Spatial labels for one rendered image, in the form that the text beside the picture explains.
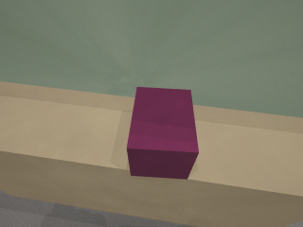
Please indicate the carton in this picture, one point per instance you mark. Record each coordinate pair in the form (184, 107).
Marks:
(162, 140)

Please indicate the pedestal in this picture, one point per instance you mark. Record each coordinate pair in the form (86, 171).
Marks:
(70, 147)

